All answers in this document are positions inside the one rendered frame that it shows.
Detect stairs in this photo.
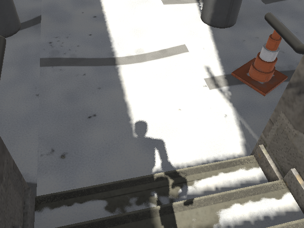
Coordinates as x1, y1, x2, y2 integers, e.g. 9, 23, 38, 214
34, 155, 304, 228

